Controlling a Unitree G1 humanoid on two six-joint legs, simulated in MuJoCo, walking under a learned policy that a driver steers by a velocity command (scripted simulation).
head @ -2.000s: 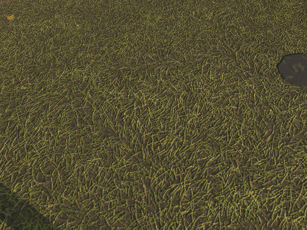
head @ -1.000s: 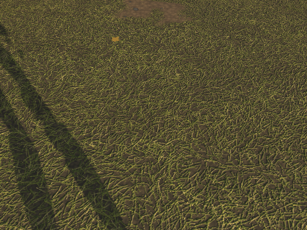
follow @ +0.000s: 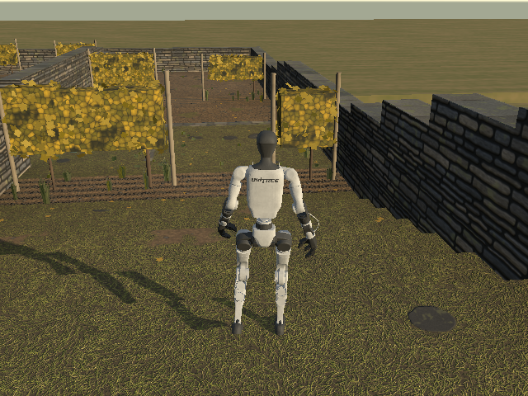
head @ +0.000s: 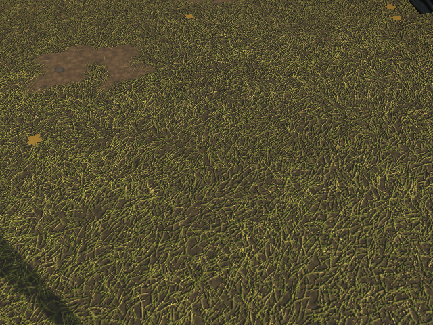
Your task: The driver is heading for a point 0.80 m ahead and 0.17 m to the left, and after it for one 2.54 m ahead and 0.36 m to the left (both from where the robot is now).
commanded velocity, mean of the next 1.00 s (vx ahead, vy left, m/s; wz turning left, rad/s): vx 0.50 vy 0.00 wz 0.24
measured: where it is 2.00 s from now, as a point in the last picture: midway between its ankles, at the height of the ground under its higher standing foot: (198, 191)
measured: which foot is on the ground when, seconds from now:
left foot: up 0.00-0.36, down 0.38-1.00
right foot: down 0.00-0.38, up 0.40-1.00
